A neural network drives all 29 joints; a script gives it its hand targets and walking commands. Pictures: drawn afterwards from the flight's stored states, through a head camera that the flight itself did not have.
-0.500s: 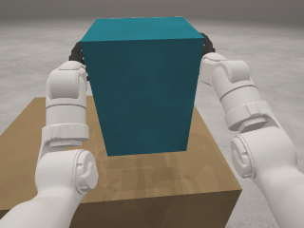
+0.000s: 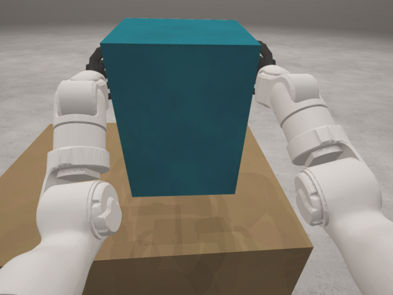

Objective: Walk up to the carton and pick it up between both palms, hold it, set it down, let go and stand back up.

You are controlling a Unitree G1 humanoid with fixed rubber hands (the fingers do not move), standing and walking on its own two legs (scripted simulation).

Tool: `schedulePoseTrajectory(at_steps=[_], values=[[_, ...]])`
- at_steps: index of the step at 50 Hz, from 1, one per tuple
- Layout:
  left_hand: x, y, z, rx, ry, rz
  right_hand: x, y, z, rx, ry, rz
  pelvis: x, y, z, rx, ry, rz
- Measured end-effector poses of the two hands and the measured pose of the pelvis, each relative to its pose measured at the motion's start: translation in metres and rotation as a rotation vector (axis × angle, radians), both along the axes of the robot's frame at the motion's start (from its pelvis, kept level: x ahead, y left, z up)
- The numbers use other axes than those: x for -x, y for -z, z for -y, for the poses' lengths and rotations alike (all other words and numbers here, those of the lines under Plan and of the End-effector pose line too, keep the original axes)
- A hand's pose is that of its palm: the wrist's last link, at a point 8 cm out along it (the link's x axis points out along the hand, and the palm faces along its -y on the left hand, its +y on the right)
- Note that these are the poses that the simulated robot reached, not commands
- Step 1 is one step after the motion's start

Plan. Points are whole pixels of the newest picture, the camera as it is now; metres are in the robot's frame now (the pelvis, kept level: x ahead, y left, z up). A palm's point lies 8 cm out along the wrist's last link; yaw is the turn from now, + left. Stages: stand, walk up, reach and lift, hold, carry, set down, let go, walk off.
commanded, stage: hold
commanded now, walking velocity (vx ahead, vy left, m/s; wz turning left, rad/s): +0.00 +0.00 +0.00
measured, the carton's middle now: (182, 110) +0.38 +0.00 +0.28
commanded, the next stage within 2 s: none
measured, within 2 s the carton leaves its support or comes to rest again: neither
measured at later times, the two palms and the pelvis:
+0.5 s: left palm (99, 86) +0.38 +0.15 +0.33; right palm (265, 81) +0.36 -0.15 +0.34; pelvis +0.00 +0.00 +0.00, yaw +0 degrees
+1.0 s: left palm (97, 83) +0.38 +0.15 +0.34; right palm (265, 81) +0.36 -0.15 +0.34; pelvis +0.00 +0.01 +0.00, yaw -1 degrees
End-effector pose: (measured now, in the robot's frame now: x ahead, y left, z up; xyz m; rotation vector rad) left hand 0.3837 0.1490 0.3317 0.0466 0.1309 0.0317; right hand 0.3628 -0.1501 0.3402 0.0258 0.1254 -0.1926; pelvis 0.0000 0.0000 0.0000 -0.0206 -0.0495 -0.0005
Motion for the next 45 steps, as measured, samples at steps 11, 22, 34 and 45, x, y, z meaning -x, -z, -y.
schedulePoseTrajectory(at_steps=[11,22,34,45], values=[[-0.002,0.003,0.001,-0.008,0.001,0.001,-0.001,0.004,0.001,-0.001,0.001,0.0,-0.002,0.0,-0.004,0.001,0.008,0.001],[-0.001,0.005,0.002,-0.004,-0.003,0.003,-0.001,0.004,0.002,0.002,-0.001,0.001,-0.004,0.0,-0.003,0.001,0.008,0.004],[0.003,0.008,0.004,-0.006,-0.001,0.009,0.004,0.01,0.003,-0.003,0.001,0.006,-0.004,0.0,-0.003,0.001,0.009,0.007],[0.006,0.001,0.005,-0.009,0.001,-0.009,0.008,0.007,0.005,-0.026,0.007,-0.009,0.001,0.0,-0.006,-0.001,0.02,0.004]])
